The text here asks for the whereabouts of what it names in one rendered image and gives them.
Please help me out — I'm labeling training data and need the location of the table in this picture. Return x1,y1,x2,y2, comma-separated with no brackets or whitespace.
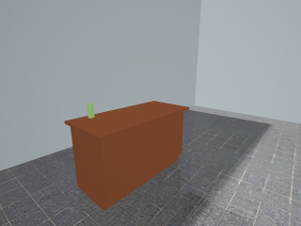
64,101,190,210

